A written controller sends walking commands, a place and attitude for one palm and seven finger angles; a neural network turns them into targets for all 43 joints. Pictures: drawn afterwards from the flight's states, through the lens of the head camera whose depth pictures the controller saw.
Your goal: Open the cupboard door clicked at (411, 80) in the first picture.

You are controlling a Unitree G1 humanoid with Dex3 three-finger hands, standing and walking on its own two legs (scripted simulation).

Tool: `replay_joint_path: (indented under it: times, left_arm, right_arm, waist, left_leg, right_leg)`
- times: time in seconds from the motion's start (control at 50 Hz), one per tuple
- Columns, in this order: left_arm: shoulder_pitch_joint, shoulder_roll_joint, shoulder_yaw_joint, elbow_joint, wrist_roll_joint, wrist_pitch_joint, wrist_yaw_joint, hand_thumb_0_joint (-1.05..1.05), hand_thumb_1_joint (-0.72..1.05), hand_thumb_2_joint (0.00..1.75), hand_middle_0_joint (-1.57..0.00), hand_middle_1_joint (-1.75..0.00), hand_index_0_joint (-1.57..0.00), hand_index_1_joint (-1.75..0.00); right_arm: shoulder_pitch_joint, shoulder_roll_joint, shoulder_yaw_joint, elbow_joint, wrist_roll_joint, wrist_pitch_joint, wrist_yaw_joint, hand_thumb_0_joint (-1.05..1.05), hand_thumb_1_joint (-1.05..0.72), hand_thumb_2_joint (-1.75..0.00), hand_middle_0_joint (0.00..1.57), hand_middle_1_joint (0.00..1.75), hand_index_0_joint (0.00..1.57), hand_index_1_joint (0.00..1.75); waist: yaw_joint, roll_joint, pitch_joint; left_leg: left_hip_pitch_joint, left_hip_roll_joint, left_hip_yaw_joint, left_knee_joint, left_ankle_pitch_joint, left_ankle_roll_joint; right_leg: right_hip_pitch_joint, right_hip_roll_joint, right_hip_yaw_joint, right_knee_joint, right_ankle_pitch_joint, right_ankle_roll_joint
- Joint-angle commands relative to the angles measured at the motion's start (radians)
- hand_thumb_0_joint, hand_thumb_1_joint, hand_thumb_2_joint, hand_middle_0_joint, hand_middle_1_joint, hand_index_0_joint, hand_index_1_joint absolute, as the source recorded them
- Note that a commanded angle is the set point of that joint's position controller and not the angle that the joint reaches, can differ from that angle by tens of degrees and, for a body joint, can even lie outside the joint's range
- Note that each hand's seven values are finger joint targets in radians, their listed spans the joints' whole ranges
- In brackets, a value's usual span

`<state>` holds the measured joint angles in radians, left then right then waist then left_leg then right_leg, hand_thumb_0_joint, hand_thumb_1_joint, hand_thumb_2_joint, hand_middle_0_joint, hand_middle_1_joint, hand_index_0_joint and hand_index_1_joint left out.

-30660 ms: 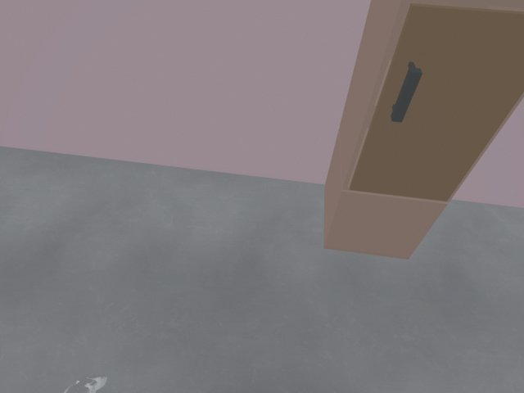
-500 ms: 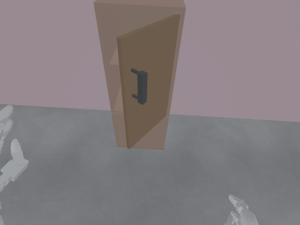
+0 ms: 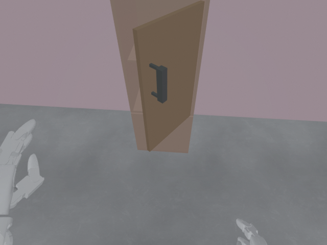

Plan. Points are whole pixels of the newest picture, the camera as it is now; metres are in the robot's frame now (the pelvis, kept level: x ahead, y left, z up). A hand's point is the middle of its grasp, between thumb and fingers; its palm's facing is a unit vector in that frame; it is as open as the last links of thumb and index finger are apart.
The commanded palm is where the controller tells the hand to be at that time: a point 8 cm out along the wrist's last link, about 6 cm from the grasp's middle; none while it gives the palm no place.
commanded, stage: let the arm hang, fingers relaxed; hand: left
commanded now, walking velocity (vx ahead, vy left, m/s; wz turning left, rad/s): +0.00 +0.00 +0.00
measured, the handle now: (157, 83) +0.62 +0.06 +0.06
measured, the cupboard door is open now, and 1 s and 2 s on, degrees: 54 54 54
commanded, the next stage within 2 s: look to check the result in 1.06 s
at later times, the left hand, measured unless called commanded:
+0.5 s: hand out of the picture -0.03 +0.19 -0.16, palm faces +0.06 -0.97 -0.23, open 7.2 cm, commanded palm none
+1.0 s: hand out of the picture -0.01 +0.16 -0.17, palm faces +0.06 -0.98 -0.17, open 7.3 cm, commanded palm none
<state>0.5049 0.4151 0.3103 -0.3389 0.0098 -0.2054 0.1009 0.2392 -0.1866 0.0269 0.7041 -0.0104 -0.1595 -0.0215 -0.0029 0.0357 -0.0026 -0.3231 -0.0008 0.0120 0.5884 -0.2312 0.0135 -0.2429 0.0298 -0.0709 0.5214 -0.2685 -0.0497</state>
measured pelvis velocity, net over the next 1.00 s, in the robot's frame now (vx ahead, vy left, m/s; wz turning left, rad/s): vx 0.00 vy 0.00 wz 0.02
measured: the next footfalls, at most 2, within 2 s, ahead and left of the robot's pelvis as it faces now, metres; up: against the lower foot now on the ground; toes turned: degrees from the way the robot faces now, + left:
none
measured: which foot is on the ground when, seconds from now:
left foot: down 0.00-1.00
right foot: down 0.00-1.00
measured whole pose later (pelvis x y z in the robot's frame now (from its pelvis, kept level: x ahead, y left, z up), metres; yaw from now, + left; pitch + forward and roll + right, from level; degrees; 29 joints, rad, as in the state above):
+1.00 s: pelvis +0.00 +0.00 +0.01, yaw +1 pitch -2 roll +0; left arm 0.27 0.12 0.01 1.15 0.01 0.00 0.03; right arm 0.32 -0.12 0.01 1.14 -0.02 0.01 -0.04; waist -0.01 0.01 0.04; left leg -0.21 -0.01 0.01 0.43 -0.18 0.02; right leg -0.17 0.01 -0.08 0.43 -0.23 -0.04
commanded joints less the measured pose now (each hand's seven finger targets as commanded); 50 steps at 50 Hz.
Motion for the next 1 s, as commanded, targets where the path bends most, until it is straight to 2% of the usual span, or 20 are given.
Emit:
replay_joint_path:
  times: [0.0,0.02,0.04,0.06,0.08,0.1,0.14,0.16,0.2,0.22,0.28,0.3,0.34,0.42,0.5,0.72,0.78,0.84,0.86,0.98]
  left_arm:
    - [-0.124,-0.051,-0.198,0.495,0.027,0.199,-0.093,0.00,0.90,0.90,-0.20,-0.30,-0.20,-0.30]
    - [-0.159,-0.047,-0.209,0.537,0.029,0.201,-0.094,0.00,0.90,0.90,-0.20,-0.30,-0.20,-0.30]
    - [-0.168,-0.045,-0.215,0.586,0.028,0.203,-0.096,0.00,0.90,0.90,-0.20,-0.30,-0.20,-0.30]
    - [-0.181,-0.043,-0.221,0.637,0.029,0.200,-0.096,0.00,0.90,0.90,-0.20,-0.30,-0.20,-0.30]
    - [-0.205,-0.039,-0.224,0.693,0.030,0.199,-0.093,0.00,0.90,0.90,-0.20,-0.30,-0.20,-0.30]
    - [-0.235,-0.035,-0.228,0.752,0.030,0.203,-0.089,0.00,0.90,0.90,-0.20,-0.30,-0.20,-0.30]
    - [-0.251,-0.053,-0.247,0.867,0.021,0.211,-0.084,0.00,0.90,0.90,-0.20,-0.30,-0.20,-0.30]
    - [-0.249,-0.060,-0.254,0.923,0.015,0.209,-0.083,0.00,0.90,0.90,-0.20,-0.30,-0.20,-0.30]
    - [-0.229,-0.064,-0.264,1.030,0.005,0.207,-0.078,0.00,0.90,0.90,-0.20,-0.30,-0.20,-0.30]
    - [-0.214,-0.056,-0.266,1.079,0.005,0.205,-0.077,0.00,0.90,0.90,-0.20,-0.30,-0.20,-0.30]
    - [-0.189,-0.103,-0.257,1.193,0.002,0.200,-0.077,0.00,0.90,0.90,-0.20,-0.30,-0.20,-0.30]
    - [-0.192,-0.094,-0.261,1.220,0.000,0.200,-0.078,0.00,0.90,0.90,-0.20,-0.30,-0.20,-0.30]
    - [-0.202,-0.096,-0.267,1.267,-0.002,0.199,-0.079,0.00,0.90,0.90,-0.20,-0.30,-0.20,-0.30]
    - [-0.214,-0.105,-0.276,1.347,-0.003,0.197,-0.080,0.00,0.90,0.90,-0.20,-0.30,-0.20,-0.30]
    - [-0.204,-0.125,-0.284,1.406,-0.004,0.199,-0.076,0.00,0.90,0.90,-0.20,-0.30,-0.20,-0.30]
    - [-0.155,-0.157,-0.282,1.461,-0.002,0.199,-0.066,0.00,0.90,0.90,-0.20,-0.30,-0.20,-0.30]
    - [-0.157,-0.166,-0.282,1.466,-0.003,0.199,-0.066,0.00,0.90,0.90,-0.20,-0.30,-0.20,-0.30]
    - [-0.157,-0.172,-0.280,1.467,-0.002,0.198,-0.064,0.00,0.90,0.90,-0.20,-0.30,-0.20,-0.30]
    - [-0.157,-0.175,-0.279,1.468,-0.003,0.198,-0.064,0.00,0.90,0.90,-0.20,-0.30,-0.20,-0.30]
    - [-0.154,-0.183,-0.276,1.471,-0.004,0.197,-0.064,0.00,0.90,0.90,-0.20,-0.30,-0.20,-0.30]
  right_arm:
    - [0.015,-0.167,-0.085,0.033,0.003,0.091,0.029,0.00,-0.90,-0.90,0.20,0.30,0.20,0.30]
    - [0.004,-0.166,-0.081,0.026,-0.004,0.110,0.030,0.00,-0.90,-0.90,0.20,0.30,0.20,0.30]
    - [-0.011,-0.169,-0.073,0.020,-0.011,0.122,0.029,0.00,-0.90,-0.90,0.20,0.30,0.20,0.30]
    - [-0.026,-0.174,-0.069,0.020,-0.017,0.130,0.026,0.00,-0.90,-0.90,0.20,0.30,0.20,0.30]
    - [-0.032,-0.179,-0.069,0.026,-0.022,0.137,0.022,0.00,-0.90,-0.90,0.20,0.30,0.20,0.30]
    - [-0.028,-0.172,-0.069,0.043,-0.024,0.143,0.021,0.00,-0.90,-0.90,0.20,0.30,0.20,0.30]
    - [-0.020,-0.140,-0.054,0.087,-0.024,0.152,0.020,0.00,-0.90,-0.90,0.20,0.30,0.20,0.30]
    - [-0.024,-0.137,-0.046,0.108,-0.024,0.152,0.017,0.00,-0.90,-0.90,0.20,0.30,0.20,0.30]
    - [-0.039,-0.139,-0.035,0.147,-0.023,0.149,0.011,0.00,-0.90,-0.90,0.20,0.30,0.20,0.30]
    - [-0.041,-0.136,-0.032,0.160,-0.018,0.151,0.008,0.00,-0.90,-0.90,0.20,0.30,0.20,0.30]
    - [-0.010,-0.109,-0.036,0.213,-0.021,0.156,-0.002,0.00,-0.90,-0.90,0.20,0.30,0.20,0.30]
    - [0.002,-0.104,-0.034,0.226,-0.018,0.159,-0.003,0.00,-0.90,-0.90,0.20,0.30,0.20,0.30]
    - [0.023,-0.101,-0.037,0.252,-0.014,0.164,-0.005,0.00,-0.90,-0.90,0.20,0.30,0.20,0.30]
    - [0.062,-0.102,-0.043,0.301,-0.011,0.170,-0.008,0.00,-0.90,-0.90,0.20,0.30,0.20,0.30]
    - [0.095,-0.088,-0.040,0.351,-0.012,0.171,-0.010,0.00,-0.90,-0.90,0.20,0.30,0.20,0.30]
    - [0.119,-0.043,-0.034,0.406,-0.011,0.164,-0.013,0.00,-0.90,-0.90,0.20,0.30,0.20,0.30]
    - [0.123,-0.030,-0.031,0.417,-0.013,0.163,-0.015,0.00,-0.90,-0.90,0.20,0.30,0.20,0.30]
    - [0.130,-0.022,-0.032,0.421,-0.013,0.161,-0.016,0.00,-0.90,-0.90,0.20,0.30,0.20,0.30]
    - [0.130,-0.021,-0.031,0.423,-0.013,0.160,-0.016,0.00,-0.90,-0.90,0.20,0.30,0.20,0.30]
    - [0.139,-0.011,-0.033,0.423,-0.013,0.159,-0.019,0.00,-0.90,-0.90,0.20,0.30,0.20,0.30]
  waist:
    - [-0.042,-0.105,-0.064]
    - [-0.035,-0.181,-0.035]
    - [-0.026,-0.228,0.001]
    - [-0.017,-0.300,0.019]
    - [-0.015,-0.343,0.022]
    - [-0.020,-0.327,0.012]
    - [-0.021,-0.187,0.003]
    - [-0.012,-0.097,-0.001]
    - [0.008,0.097,0.002]
    - [0.017,0.104,0.000]
    - [0.012,0.184,-0.040]
    - [0.009,0.195,-0.045]
    - [0.005,0.131,-0.035]
    - [-0.004,-0.004,0.044]
    - [-0.010,-0.060,0.091]
    - [0.003,-0.056,0.101]
    - [-0.001,-0.022,0.109]
    - [0.001,-0.021,0.109]
    - [0.000,0.001,0.106]
    - [-0.001,0.003,0.104]
  left_leg:
    - [0.067,0.053,-0.053,0.090,-0.019,0.007]
    - [0.046,0.058,-0.066,0.069,0.012,0.021]
    - [0.020,0.056,-0.076,0.055,0.033,0.032]
    - [0.009,0.047,-0.075,0.055,0.076,0.034]
    - [0.016,0.040,-0.064,0.057,0.106,0.029]
    - [0.025,0.032,-0.057,0.045,0.126,0.024]
    - [0.067,0.050,-0.069,-0.030,0.201,0.018]
    - [0.071,0.067,-0.095,-0.073,0.251,0.021]
    - [0.025,0.093,-0.136,-0.146,0.253,0.034]
    - [0.017,0.093,-0.136,-0.154,0.226,0.032]
    - [0.039,0.083,-0.118,-0.175,0.100,0.022]
    - [0.040,0.081,-0.119,-0.182,0.081,0.021]
    - [0.045,0.086,-0.120,-0.192,0.050,0.021]
    - [0.073,0.084,-0.110,-0.206,0.025,0.018]
    - [0.088,0.084,-0.104,-0.227,0.007,0.021]
    - [0.073,0.084,-0.096,-0.260,0.004,0.026]
    - [0.071,0.083,-0.098,-0.265,0.011,0.025]
    - [0.064,0.084,-0.098,-0.265,0.016,0.024]
    - [0.060,0.084,-0.101,-0.270,0.015,0.024]
    - [0.060,0.081,-0.099,-0.264,0.022,0.022]
  right_leg:
    - [-0.197,-0.236,0.170,-0.068,-0.007,-0.068]
    - [-0.201,-0.200,0.146,-0.075,-0.081,-0.052]
    - [-0.189,-0.191,0.139,-0.089,-0.090,-0.041]
    - [-0.161,-0.190,0.153,-0.108,-0.015,-0.041]
    - [-0.132,-0.201,0.163,-0.114,0.083,-0.049]
    - [-0.096,-0.211,0.155,-0.095,0.165,-0.053]
    - [-0.072,-0.195,0.139,-0.064,0.183,-0.034]
    - [-0.041,-0.170,0.129,-0.049,0.190,-0.017]
    - [0.045,-0.135,0.120,-0.057,0.142,0.005]
    - [0.080,-0.131,0.120,-0.079,0.125,0.006]
    - [0.115,-0.143,0.127,-0.142,0.069,-0.014]
    - [0.123,-0.143,0.125,-0.150,0.061,-0.017]
    - [0.118,-0.146,0.122,-0.181,0.030,-0.018]
    - [0.044,-0.147,0.121,-0.233,-0.049,-0.019]
    - [0.003,-0.143,0.119,-0.248,-0.082,-0.016]
    - [0.016,-0.136,0.107,-0.214,-0.056,-0.006]
    - [0.012,-0.136,0.110,-0.210,-0.043,-0.006]
    - [0.021,-0.136,0.106,-0.204,-0.030,-0.005]
    - [0.027,-0.135,0.109,-0.202,-0.025,-0.007]
    - [0.032,-0.136,0.107,-0.203,-0.016,-0.008]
